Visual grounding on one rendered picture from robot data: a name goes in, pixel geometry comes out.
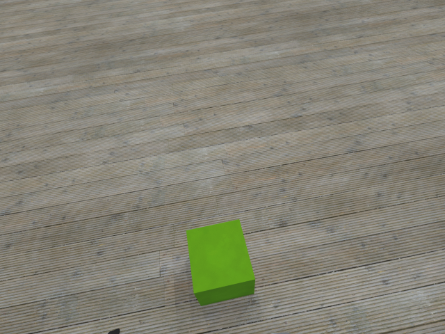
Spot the carton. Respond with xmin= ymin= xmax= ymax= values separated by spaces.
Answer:
xmin=186 ymin=219 xmax=255 ymax=306

